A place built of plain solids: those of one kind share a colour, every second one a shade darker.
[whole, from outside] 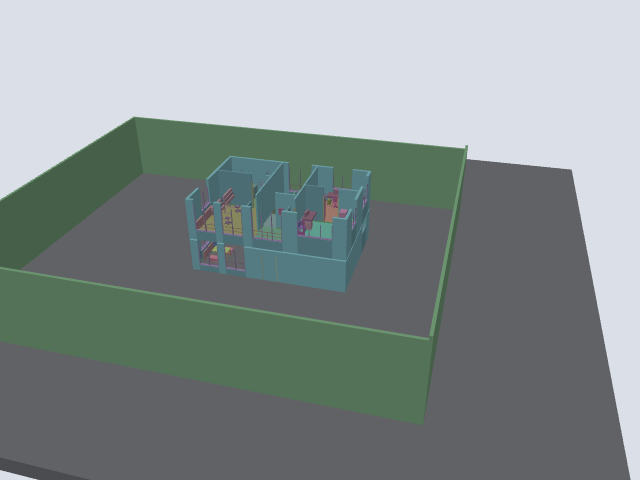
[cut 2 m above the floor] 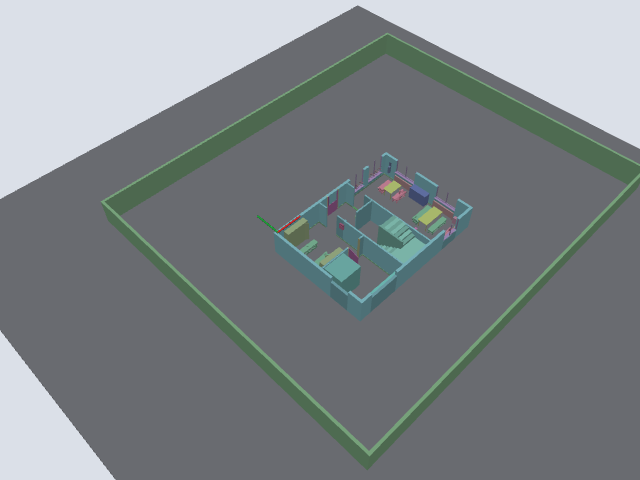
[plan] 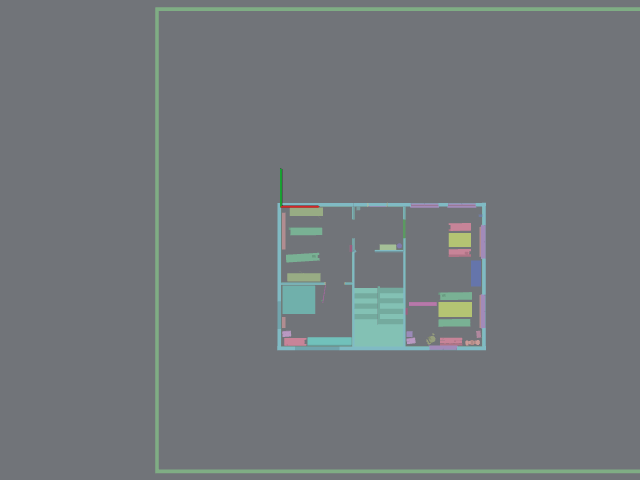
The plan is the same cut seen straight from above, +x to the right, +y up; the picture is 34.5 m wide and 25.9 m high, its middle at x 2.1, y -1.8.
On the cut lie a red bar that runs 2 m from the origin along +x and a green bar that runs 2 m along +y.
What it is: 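A works' own office and amenities block on a factory's ground, two floors round a stairwell, for the staff and hands of a middling works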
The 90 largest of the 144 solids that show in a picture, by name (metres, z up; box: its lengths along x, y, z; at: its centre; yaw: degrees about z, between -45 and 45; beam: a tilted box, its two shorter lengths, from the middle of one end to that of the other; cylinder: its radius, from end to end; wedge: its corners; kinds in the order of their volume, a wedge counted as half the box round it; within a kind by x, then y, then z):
{
 "yard_bound_1": {"box": [0.2, 25.14, 5.85], "at": [-6.7, -1.81, 2.88]},
 "yard_bound_2": {"box": [30.02, 0.2, 5.55], "at": [8.21, -14.28, 2.73]},
 "yard_bound_3": {"box": [30.02, 0.2, 5.55], "at": [8.21, 10.65, 2.73]},
 "yard_bound_4": {"box": [0.2, 25.14, 5.55], "at": [23.12, -1.81, 2.73]},
 "wall_1": {"box": [0.2, 1.01, 3.05], "at": [-0.1, -7.25, 4.08]},
 "wall_2": {"box": [0.2, 1.16, 2.5], "at": [-0.1, -7.17, 1.2]},
 "wall_3": {"box": [0.2, 1.51, 1.65], "at": [-0.1, -5.85, 0.78]},
 "wall_4": {"box": [0.2, 1.81, 1.15], "at": [-0.1, -5.85, 3.12]},
 "wall_5": {"box": [0.2, 0.96, 2.5], "at": [-0.1, -4.62, 1.2]},
 "wall_6": {"box": [0.2, 0.81, 3.05], "at": [-0.1, -4.55, 4.08]},
 "wall_7": {"box": [0.2, 1.36, 3.05], "at": [-0.1, -3.48, 4.08]},
 "wall_8": {"box": [0.2, 1.46, 1.35], "at": [-0.1, -2.08, 3.23]},
 "wall_9": {"box": [0.2, 4.35, 2.5], "at": [-0.1, -1.98, 1.2]},
 "wall_10": {"box": [0.2, 1.56, 3.05], "at": [-0.1, -0.57, 4.08]},
 "wall_11": {"box": [0.96, 0.2, 2.5], "at": [0.28, -7.65, 1.2]},
 "wall_12": {"box": [0.96, 0.2, 3.05], "at": [0.28, 0.1, 4.08]},
 "wall_13": {"box": [1.41, 0.2, 3.05], "at": [0.5, -7.65, 4.08]},
 "wall_14": {"box": [1.42, 0.06, 3.05], "at": [0.7, -4.12, 4.08]},
 "wall_15": {"box": [2.35, 0.06, 2.5], "at": [1.18, -4.18, 1.2]},
 "wall_16": {"box": [2.35, 0.06, 2.5], "at": [1.18, -4.12, 1.2]},
 "wall_17": {"box": [4.1, 0.2, 2.5], "at": [1.85, 0.1, 1.2]},
 "wall_18": {"box": [2.41, 0.2, 1.65], "at": [1.95, -7.65, 0.78]},
 "wall_19": {"box": [2.41, 0.2, 1.35], "at": [1.95, 0.1, 3.23]},
 "wall_20": {"box": [1.42, 0.06, 3.05], "at": [3.2, -4.12, 4.08]},
 "wall_21": {"box": [1.21, 0.2, 3.05], "at": [3.3, -7.65, 4.08]},
 "wall_22": {"box": [0.76, 0.2, 2.5], "at": [3.52, -7.65, 1.2]},
 "wall_23": {"box": [0.76, 0.2, 3.05], "at": [3.52, 0.1, 4.08]},
 "wall_24": {"box": [0.06, 3.4, 2.5], "at": [3.87, -5.85, 1.2]},
 "wall_25": {"box": [0.06, 3.4, 3.05], "at": [3.87, -5.85, 4.08]},
 "wall_26": {"box": [0.06, 1.81, 2.5], "at": [3.87, -3.25, 1.2]},
 "wall_27": {"box": [0.06, 1.81, 3.05], "at": [3.87, -3.25, 4.08]},
 "wall_28": {"box": [0.06, 3.46, 2.85], "at": [3.93, -5.82, 1.38]},
 "wall_29": {"box": [0.31, 0.2, 3.05], "at": [4.05, 0.1, 4.08]},
 "wall_30": {"box": [1.61, 0.06, 3.05], "at": [4.7, -2.37, 4.08]},
 "wall_31": {"box": [2.75, 0.2, 2.85], "at": [5.28, -7.65, 1.38]},
 "wall_32": {"box": [2.75, 0.2, 2.5], "at": [5.28, 0.1, 1.2]},
 "wall_33": {"box": [2.16, 0.2, 0.7], "at": [5.28, 0.1, 2.9]},
 "wall_34": {"box": [1.6, 0.06, 2.85], "at": [5.85, -2.43, 1.38]},
 "wall_35": {"box": [0.46, 0.2, 3.05], "at": [6.42, -7.65, 4.08]},
 "wall_36": {"box": [0.31, 0.2, 3.05], "at": [6.5, 0.1, 4.08]},
 "wall_37": {"box": [0.06, 2.66, 3.05], "at": [6.62, -6.22, 4.08]},
 "wall_38": {"box": [0.06, 5.15, 2.85], "at": [6.62, -4.97, 1.38]},
 "wall_39": {"box": [0.06, 2.61, 3.05], "at": [6.62, -3.71, 4.08]},
 "wall_40": {"box": [0.06, 5.21, 2.5], "at": [6.68, -4.95, 1.2]},
 "wall_41": {"box": [0.36, 0.2, 2.5], "at": [6.83, 0.1, 1.2]},
 "wall_42": {"box": [0.36, 0.2, 3.05], "at": [6.83, 0.1, 4.08]},
 "wall_43": {"box": [1.36, 0.2, 2.5], "at": [7.33, -7.65, 1.2]},
 "wall_44": {"box": [1.51, 0.2, 0.7], "at": [7.75, 0.1, 2.9]},
 "wall_45": {"box": [1.51, 0.2, 0.95], "at": [8.75, -7.65, 0.42]},
 "wall_46": {"box": [0.51, 0.2, 2.5], "at": [8.75, 0.1, 1.2]},
 "wall_47": {"box": [0.51, 0.2, 3.05], "at": [8.75, 0.1, 4.08]},
 "wall_48": {"box": [4.4, 0.2, 3.05], "at": [8.85, -7.65, 4.08]},
 "wall_49": {"box": [2.67, 0.06, 3.05], "at": [9.52, -4.92, 4.08]},
 "wall_50": {"box": [1.51, 0.2, 0.7], "at": [9.75, 0.1, 2.9]},
 "wall_51": {"box": [1.56, 0.2, 2.5], "at": [10.28, -7.65, 1.2]},
 "wall_52": {"box": [0.56, 0.2, 2.5], "at": [10.78, 0.1, 1.2]},
 "wall_53": {"box": [0.56, 0.2, 3.05], "at": [10.78, 0.1, 4.08]},
 "wall_54": {"box": [0.2, 1.21, 2.5], "at": [10.95, -7.15, 1.2]},
 "wall_55": {"box": [0.2, 2.8, 3.05], "at": [10.95, -6.35, 4.08]},
 "wall_56": {"box": [0.2, 1.76, 3.05], "at": [10.95, -4.08, 4.08]},
 "wall_57": {"box": [0.2, 1.96, 2.5], "at": [10.95, -3.77, 1.2]},
 "wall_58": {"box": [0.2, 1.91, 3.05], "at": [10.95, -0.75, 4.08]},
 "wall_59": {"box": [0.2, 1.21, 2.5], "at": [10.95, -0.4, 1.2]},
 "stair_1": {"box": [1.3, 0.3, 1.27], "at": [4.56, -6.22, 0.59]},
 "stair_2": {"box": [1.3, 0.3, 1.1], "at": [4.56, -5.94, 0.5]},
 "stair_3": {"box": [1.3, 0.3, 0.93], "at": [4.56, -5.66, 0.41]},
 "stair_4": {"box": [1.3, 0.3, 0.75], "at": [4.56, -5.38, 0.33]},
 "stair_5": {"box": [1.3, 0.3, 0.57], "at": [4.56, -5.1, 0.24]},
 "stair_6": {"box": [2.73, 1.2, 1.45], "at": [5.28, -6.95, 0.68]},
 "stair_7": {"box": [0.13, 2.06, 3.95], "at": [5.28, -5.32, 1.93]},
 "stair_8": {"box": [1.3, 0.3, 1.62], "at": [5.99, -6.2, 0.76]},
 "stair_9": {"box": [1.3, 0.3, 1.8], "at": [5.99, -5.92, 0.85]},
 "stair_10": {"box": [1.3, 0.3, 1.98], "at": [5.99, -5.64, 0.94]},
 "stair_11": {"box": [1.3, 0.3, 2.15], "at": [5.99, -5.36, 1.02]},
 "stair_12": {"box": [1.3, 0.3, 2.33], "at": [5.99, -5.08, 1.11]},
 "stair_13": {"box": [1.3, 0.3, 2.5], "at": [5.99, -4.8, 1.2]},
 "stair_14": {"box": [1.3, 0.3, 2.67], "at": [5.99, -4.52, 1.29]},
 "wc_cubicles_1": {"box": [1.77, 1.54, 2.08], "at": [0.96, -5.02, 0.99]},
 "raised_floor_drawing_1": {"box": [4.33, 5.08, 0.25], "at": [8.75, -2.48, 2.67]},
 "raised_floor_typists_1": {"box": [4.03, 4.28, 0.25], "at": [1.95, -2.08, 2.67]},
 "raised_floor_manager_1": {"box": [4.03, 3.53, 0.25], "at": [1.95, -5.85, 2.67]},
 "lockers_1": {"box": [1.8, 0.45, 1.85], "at": [1.23, -3.81, 0.88]},
 "lockers_2": {"box": [1.8, 0.45, 1.85], "at": [1.37, -0.28, 0.88]},
 "raised_floor_gallery_1": {"box": [2.88, 2.53, 0.25], "at": [5.28, -1.2, 2.67]},
 "raised_floor_landing_1": {"box": [1.57, 2.06, 0.25], "at": [5.93, -3.36, 2.67]},
 "counter_1": {"box": [0.55, 1.4, 0.95], "at": [10.52, -3.61, 0.57]},
 "crate_1": {"box": [0.8, 0.8, 0.95], "at": [9.05, -6.75, 3.23], "yaw": -1.4},
 "filing_tall_1": {"box": [0.47, 0.62, 1.37], "at": [0.94, -3.73, 3.44]},
 "radiator_1": {"box": [0.19, 1.98, 0.76], "at": [0.14, -1.32, 0.49]},
 "wash_trough_1": {"box": [2.4, 0.46, 0.22], "at": [2.62, -7.28, 0.73]}
}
